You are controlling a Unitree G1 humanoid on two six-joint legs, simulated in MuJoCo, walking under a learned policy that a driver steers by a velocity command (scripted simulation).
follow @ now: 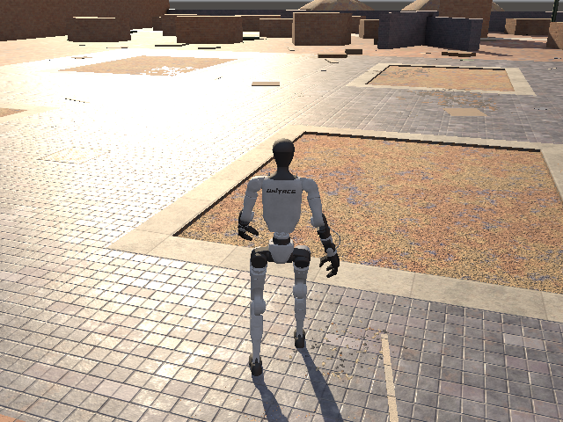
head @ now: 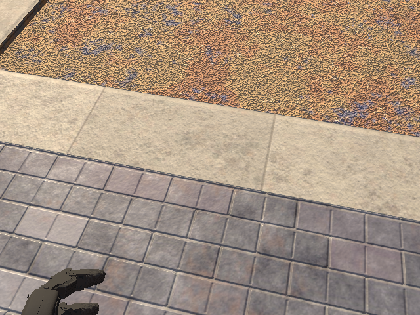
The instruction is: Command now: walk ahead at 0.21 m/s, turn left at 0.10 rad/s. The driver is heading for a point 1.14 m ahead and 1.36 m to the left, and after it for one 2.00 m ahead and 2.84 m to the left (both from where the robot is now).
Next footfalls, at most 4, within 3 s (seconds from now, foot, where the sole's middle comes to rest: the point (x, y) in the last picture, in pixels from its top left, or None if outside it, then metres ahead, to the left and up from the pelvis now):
0.40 left None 0.10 0.13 -0.76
0.90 right None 0.19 -0.07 -0.76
1.32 left None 0.03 0.14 -0.76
1.80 right None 0.22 0.02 -0.76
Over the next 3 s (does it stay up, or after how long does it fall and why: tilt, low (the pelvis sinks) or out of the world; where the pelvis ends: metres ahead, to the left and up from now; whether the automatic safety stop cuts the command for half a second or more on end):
stays up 0.29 0.36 0.01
